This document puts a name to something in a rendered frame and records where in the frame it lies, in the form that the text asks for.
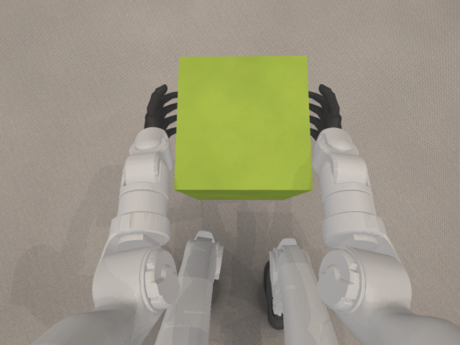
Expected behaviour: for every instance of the robot right upper arm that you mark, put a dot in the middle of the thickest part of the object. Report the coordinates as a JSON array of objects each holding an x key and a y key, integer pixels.
[{"x": 371, "y": 293}]

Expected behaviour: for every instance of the robot right foot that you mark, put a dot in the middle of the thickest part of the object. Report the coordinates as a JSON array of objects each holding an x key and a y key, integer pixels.
[{"x": 275, "y": 320}]

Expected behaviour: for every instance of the robot left forearm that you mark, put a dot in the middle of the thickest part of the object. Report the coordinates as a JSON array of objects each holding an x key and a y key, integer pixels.
[{"x": 142, "y": 213}]

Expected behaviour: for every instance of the left robot hand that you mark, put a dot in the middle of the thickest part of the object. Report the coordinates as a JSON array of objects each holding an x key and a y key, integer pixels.
[{"x": 156, "y": 113}]

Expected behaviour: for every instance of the robot left upper arm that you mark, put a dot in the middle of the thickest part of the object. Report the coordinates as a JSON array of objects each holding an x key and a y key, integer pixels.
[{"x": 131, "y": 289}]

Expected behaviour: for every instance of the robot right forearm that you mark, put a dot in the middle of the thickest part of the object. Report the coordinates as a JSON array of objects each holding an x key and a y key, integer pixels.
[{"x": 346, "y": 195}]

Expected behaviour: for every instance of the carton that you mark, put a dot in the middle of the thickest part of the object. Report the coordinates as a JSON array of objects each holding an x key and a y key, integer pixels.
[{"x": 243, "y": 128}]

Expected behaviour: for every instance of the left robot shin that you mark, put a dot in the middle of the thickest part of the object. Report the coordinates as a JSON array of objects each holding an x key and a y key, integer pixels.
[{"x": 205, "y": 234}]

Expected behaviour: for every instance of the right robot hand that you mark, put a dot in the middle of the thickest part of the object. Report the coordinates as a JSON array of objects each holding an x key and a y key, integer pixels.
[{"x": 328, "y": 114}]

